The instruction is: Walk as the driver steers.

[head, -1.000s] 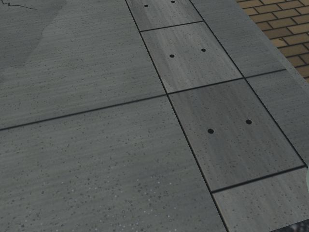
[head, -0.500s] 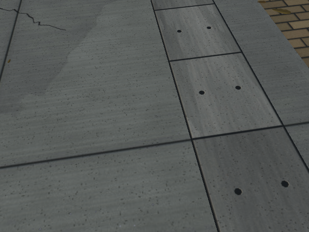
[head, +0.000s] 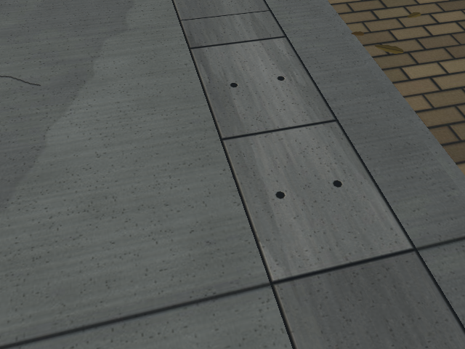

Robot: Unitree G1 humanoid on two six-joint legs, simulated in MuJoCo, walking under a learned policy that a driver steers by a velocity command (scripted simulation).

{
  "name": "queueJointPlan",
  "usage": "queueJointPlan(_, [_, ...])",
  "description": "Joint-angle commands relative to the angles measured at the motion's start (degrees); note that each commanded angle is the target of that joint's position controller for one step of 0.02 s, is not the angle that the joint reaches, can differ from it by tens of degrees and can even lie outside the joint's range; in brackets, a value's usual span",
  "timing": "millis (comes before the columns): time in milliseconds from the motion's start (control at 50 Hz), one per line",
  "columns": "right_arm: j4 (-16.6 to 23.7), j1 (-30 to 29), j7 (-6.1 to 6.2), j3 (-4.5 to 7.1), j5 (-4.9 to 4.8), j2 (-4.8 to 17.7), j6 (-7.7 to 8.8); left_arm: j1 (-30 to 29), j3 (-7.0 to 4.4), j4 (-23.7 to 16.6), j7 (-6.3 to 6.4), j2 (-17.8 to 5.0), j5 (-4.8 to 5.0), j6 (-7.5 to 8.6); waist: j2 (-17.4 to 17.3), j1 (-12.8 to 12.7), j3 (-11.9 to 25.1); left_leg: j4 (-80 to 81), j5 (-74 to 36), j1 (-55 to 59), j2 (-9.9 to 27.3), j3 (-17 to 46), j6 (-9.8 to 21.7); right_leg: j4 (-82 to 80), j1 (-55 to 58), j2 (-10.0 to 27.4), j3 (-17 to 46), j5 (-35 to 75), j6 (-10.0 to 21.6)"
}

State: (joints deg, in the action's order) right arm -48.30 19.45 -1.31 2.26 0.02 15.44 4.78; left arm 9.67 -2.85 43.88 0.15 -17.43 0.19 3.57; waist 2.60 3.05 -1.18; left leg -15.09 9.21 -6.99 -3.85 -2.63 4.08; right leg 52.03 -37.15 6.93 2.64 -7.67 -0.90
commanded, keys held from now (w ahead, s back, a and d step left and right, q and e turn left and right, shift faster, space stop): w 0.08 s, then w+q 0.80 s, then q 0.12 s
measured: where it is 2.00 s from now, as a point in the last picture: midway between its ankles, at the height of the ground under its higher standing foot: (154, 283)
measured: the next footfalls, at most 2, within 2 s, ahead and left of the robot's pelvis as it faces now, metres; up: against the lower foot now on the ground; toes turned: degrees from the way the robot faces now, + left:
right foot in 0.26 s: +0.32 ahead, -0.16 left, +0.00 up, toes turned +2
left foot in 0.78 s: +0.53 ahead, +0.16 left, +0.00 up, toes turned +23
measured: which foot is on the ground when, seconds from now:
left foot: down 0.00-0.26, up 0.28-0.76, down 0.78-1.00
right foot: up 0.00-0.24, down 0.26-0.78, up 0.80-1.00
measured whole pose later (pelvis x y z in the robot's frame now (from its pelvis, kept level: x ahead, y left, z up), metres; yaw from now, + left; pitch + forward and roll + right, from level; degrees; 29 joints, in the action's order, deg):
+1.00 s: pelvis +0.51 +0.08 +0.00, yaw +28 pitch +1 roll -1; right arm -41.7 17.0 -0.6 4.0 -0.4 15.9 2.1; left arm 4.6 -3.7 43.5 0.1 -17.9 -0.8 5.5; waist 1.6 2.1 -4.4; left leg -21.7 8.8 -13.4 -5.5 3.0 5.8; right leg 58.2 -34.6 4.9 3.7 -16.4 -2.4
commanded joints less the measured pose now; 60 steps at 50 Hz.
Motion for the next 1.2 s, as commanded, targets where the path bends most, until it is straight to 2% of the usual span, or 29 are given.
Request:
queueJointPlan(20, [3.1,-2.2,0.83,2.13,-0.37,9.5,0.69,-2.7,-0.19,-3.7,-0.37,-1.8,0.01,0.82,-5.7,-0.9,-0.8,8.3,-12.2,-0.6,14.0,8.0,8.0,-9.8,0.1,0.1,-0.4,9.8,-0.5])
queueJointPlan(140, [-0.6,4.3,1.34,2.4,-1.22,10.5,-0.97,-13.1,0.07,-7.5,-2.13,-1.8,0.64,2.01,-5.4,2.2,-3.6,4.9,-11.8,6.4,16.8,9.7,7.5,-21.6,0.6,-2.8,-0.9,10.9,0.6])
queueJointPlan(200, [-1.0,3.5,1.95,3.06,-1.43,11.8,-1.81,-10.7,-0.69,-7.2,-2.57,-4.0,0.54,2.72,-6.9,-0.5,-2.1,0.1,-16.5,9.3,18.4,12.5,6.1,-24.7,6.0,-4.1,-0.6,5.5,2.1])
queueJointPlan(220, [-0.7,2.3,2.04,3.18,-1.46,12.2,-2.02,-6.6,-1.34,-6.2,-2.39,-5.1,0.44,2.93,-7.3,-3.2,0.0,-4.3,-22.8,8.5,17.3,12.0,5.3,-26.2,12.6,-5.4,-1.8,4.5,3.1])
queueJointPlan(240, [-0.5,1.8,2.02,2.69,-1.12,11.0,-2.1,1.3,-2.67,-3.8,-1.89,-7.6,0.21,3.04,-6.4,-6.9,5.5,-13.3,-26.4,5.2,14.1,10.0,3.7,-26.8,25.0,-5.6,-2.5,5.6,4.8])
queueJointPlan(260, [1.3,1.4,1.97,1.36,0.04,7.6,-1.91,11.5,-3.84,-2.2,-1.22,-11.4,-0.75,2.92,-1.9,-10.9,14.9,-29.6,-15.0,-5.4,10.2,7.6,1.5,-23.5,42.6,3.5,6.2,6.5,8.3])
queueJointPlan(280, [2.3,9.4,1.7,-0.57,-0.58,0.7,-0.87,14.6,-4.84,-1.0,-1.18,-15.4,-0.86,2.2,13.7,-7.5,22.8,-49.1,19.2,-27.6,1.1,4.2,-2.3,-28.1,61.7,17.2,30.8,-4.3,16.6])
queueJointPlan(300, [1.2,7.0,1.66,0.77,-1.91,6.6,-0.27,14.5,-3.34,-1.5,-1.15,-9.3,-0.4,2.05,9.8,-9.6,21.4,-56.5,24.2,-33.2,3.2,10.8,-2.4,-32.9,59.1,16.7,35.9,-12.4,16.0])
queueJointPlan(320, [2.7,2.1,1.66,1.97,-2.94,10.0,-0.06,10.6,-2.46,-1.7,-0.93,-6.6,-0.22,2.1,6.7,-9.3,12.6,-58.1,19.5,-36.3,5.8,10.4,-2.1,-34.4,52.1,15.0,27.0,-12.0,13.5])
queueJointPlan(360, [3.5,-2.0,1.98,2.27,-1.98,8.7,-0.49,4.2,-1.63,-1.6,-0.97,-3.6,-0.41,2.28,2.6,-6.4,4.6,-54.2,11.6,-33.4,9.7,8.9,-2.7,-38.0,38.8,10.8,15.5,-3.6,11.6])
queueJointPlan(400, [3.3,-0.2,1.79,2.39,-2.03,6.4,-1.99,1.3,-1.55,-1.1,-1.02,-2.6,-0.96,2.94,4.2,-3.6,2.4,-51.8,8.1,-28.1,11.6,8.9,-3.2,-41.8,31.7,8.7,8.7,0.5,11.1])
queueJointPlan(480, [5.7,-3.3,1.67,2.19,-1.5,4.2,-3.82,0.8,-2.54,0.8,-0.56,-4.9,-0.94,3.68,1.5,-2.5,-0.9,-45.4,2.3,-31.0,12.6,8.7,-4.5,-45.3,28.9,9.0,0.2,7.1,12.3])
queueJointPlan(560, [7.6,-9.3,0.23,1.71,-1.34,3.2,-3.2,1.7,-3.12,1.9,0.16,-6.8,-0.8,3.0,0.3,-4.4,-2.1,-32.2,-8.9,-29.9,11.8,5.8,-4.2,-45.8,30.7,7.3,-7.9,9.7,10.9])
queueJointPlan(620, [10.0,-15.0,-0.8,1.37,-1.26,2.9,-3.08,4.4,-3.66,3.1,0.44,-8.3,-0.09,2.13,-0.6,-6.6,-3.7,-25.7,-10.2,-29.9,11.0,3.1,-3.2,-45.2,34.6,8.5,-10.8,10.1,10.3])
queueJointPlan(680, [12.2,-17.9,-1.53,1.69,-1.23,4.0,-3.35,5.9,-4.27,4.1,0.44,-9.6,0.98,0.88,-0.2,-6.6,-4.4,-22.4,-5.4,-30.7,9.9,1.3,-1.2,-41.9,40.5,10.4,-12.4,14.5,9.0])
queueJointPlan(720, [12.7,-15.9,-1.73,2.58,-1.05,5.6,-3.69,5.0,-4.77,4.0,0.58,-11.2,1.6,0.08,1.2,-4.3,-2.0,-21.9,0.4,-25.5,6.8,-1.6,1.0,-35.0,42.7,10.5,-14.1,30.7,7.7])
queueJointPlan(760, [9.6,-2.7,-1.23,5.24,-1.36,9.7,-4.1,3.3,-4.67,3.5,0.67,-11.2,2.18,-0.8,0.5,3.6,5.4,-18.1,-0.2,-7.0,1.3,-4.6,4.4,-15.9,38.6,7.6,-17.0,41.2,5.1])
queueJointPlan(780, [7.0,7.3,-0.09,7.46,-1.69,14.7,-4.67,4.3,-3.67,2.7,0.83,-8.8,0.73,-0.58,-5.1,7.3,10.6,-16.6,-0.7,10.4,4.8,4.2,7.4,1.6,25.2,5.0,-17.3,26.3,2.2])
queueJointPlan(800, [7.6,4.5,0.3,8.09,-2.13,21.1,-4.15,9.0,-1.01,-0.7,0.34,-0.1,-1.65,0.78,-20.5,-0.4,13.9,-9.6,10.3,25.9,18.8,37.3,17.6,21.1,-0.2,-7.0,-12.2,-24.6,-1.5])
queueJointPlan(820, [10.1,5.2,-0.33,6.53,-1.53,16.6,-2.86,4.0,-1.36,-1.2,-0.34,-4.5,0.47,2.96,-12.6,3.4,20.7,-0.9,18.3,28.4,23.0,50.8,19.9,27.3,-6.1,-8.0,1.7,-27.7,-0.6])
queueJointPlan(840, [9.5,3.3,-0.63,5.5,-1.01,13.1,-1.8,-1.1,-2.15,-2.8,-0.74,-7.5,2.68,4.09,-9.2,3.9,12.8,0.3,14.3,23.9,22.0,43.4,16.9,26.6,-11.0,-5.4,1.9,-21.9,0.9])
queueJointPlan(860, [9.6,0.4,-0.6,5.01,-1.13,11.6,-1.25,-1.7,-1.89,-2.8,-0.45,-6.8,2.03,4.78,-5.8,1.7,8.4,-0.4,8.6,16.4,19.5,36.2,14.8,21.9,-9.2,-2.8,1.9,-16.7,1.9])
queueJointPlan(880, [10.3,-3.6,-0.42,4.45,-0.98,9.7,-1.18,-1.3,-2.18,-2.0,0.03,-6.9,0.39,4.9,-4.1,-0.8,5.6,-0.4,1.7,9.0,17.1,30.4,13.1,16.8,-5.1,-1.0,2.1,-13.2,1.6])
queueJointPlan(900, [11.6,-6.5,-0.12,3.85,-0.16,8.4,-1.15,-0.4,-2.6,-1.6,0.14,-7.6,-0.27,4.32,-5.1,-2.8,4.3,0.2,-8.0,3.7,15.6,26.6,12.4,14.2,-0.9,0.0,2.4,-11.2,1.2])
queueJointPlan(960, [11.9,-6.7,1.01,4.36,-0.21,10.3,-1.34,0.3,-2.38,-1.8,0.05,-5.8,-1.37,2.09,-3.8,-4.6,3.8,-0.1,-31.9,-2.8,14.1,19.5,12.8,8.3,4.0,-1.6,0.8,-9.1,-1.7])
queueJointPlan(1000, [11.4,-5.5,1.98,4.84,-0.61,11.6,-1.97,-2.2,-1.84,-2.8,0.23,-4.3,-1.49,1.31,-4.2,-4.2,3.4,-1.3,-36.9,-5.0,11.4,15.5,11.2,0.9,4.7,-3.7,-0.4,-3.8,-3.1])
queueJointPlan(1080, [10.7,-3.5,3.32,4.89,-1.06,11.2,-3.97,-8.3,-1.14,-4.6,-0.39,-3.0,-0.59,0.94,-8.4,-1.5,5.0,-4.3,-29.7,-6.4,7.9,14.3,6.3,-14.1,10.2,-7.8,-0.6,9.5,-3.4])
queueJointPlan(1140, [10.1,-2.2,3.69,4.86,-1.1,10.8,-4.79,-11.2,-1.45,-5.8,-0.76,-4.2,-0.44,0.91,-8.8,-0.6,4.6,-7.2,-23.4,-3.5,9.3,19.6,5.5,-19.7,10.4,-8.9,1.4,9.0,-3.0])
queueJointPlan(1200, [11.1,-4.3,4.09,4.66,-0.89,9.9,-5.16,-9.0,-2.41,-5.6,-0.94,-6.5,-0.71,1.74,-10.2,-2.2,4.8,-13.2,-20.8,0.7,9.9,26.0,4.8,-24.4,11.9,-8.8,3.1,4.4,-1.1])
Keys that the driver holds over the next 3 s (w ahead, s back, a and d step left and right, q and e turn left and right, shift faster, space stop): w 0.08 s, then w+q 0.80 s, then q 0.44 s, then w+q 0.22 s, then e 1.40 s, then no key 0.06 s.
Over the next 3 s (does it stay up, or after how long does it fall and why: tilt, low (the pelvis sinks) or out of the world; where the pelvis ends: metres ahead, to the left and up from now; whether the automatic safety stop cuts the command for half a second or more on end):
stays up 0.74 0.23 -0.02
